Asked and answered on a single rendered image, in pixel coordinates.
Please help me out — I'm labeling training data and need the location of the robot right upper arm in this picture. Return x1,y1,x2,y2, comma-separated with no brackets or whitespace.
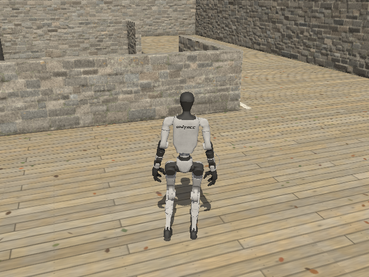
198,117,212,150

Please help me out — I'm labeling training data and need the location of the right robot forearm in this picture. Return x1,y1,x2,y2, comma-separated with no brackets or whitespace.
205,142,216,171

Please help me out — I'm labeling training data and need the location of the robot left upper arm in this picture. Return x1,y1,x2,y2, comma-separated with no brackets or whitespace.
160,117,174,149

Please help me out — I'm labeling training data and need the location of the robot head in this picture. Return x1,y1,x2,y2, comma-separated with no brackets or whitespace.
176,92,196,120

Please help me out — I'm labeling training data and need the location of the robot left hand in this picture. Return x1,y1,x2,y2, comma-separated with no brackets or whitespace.
152,167,165,182

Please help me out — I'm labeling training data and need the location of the robot right hand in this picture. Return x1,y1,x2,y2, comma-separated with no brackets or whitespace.
204,170,217,186

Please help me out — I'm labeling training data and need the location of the robot right foot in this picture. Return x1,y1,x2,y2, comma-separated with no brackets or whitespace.
190,224,198,239

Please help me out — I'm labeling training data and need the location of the left robot forearm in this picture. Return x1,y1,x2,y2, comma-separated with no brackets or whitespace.
153,140,165,169

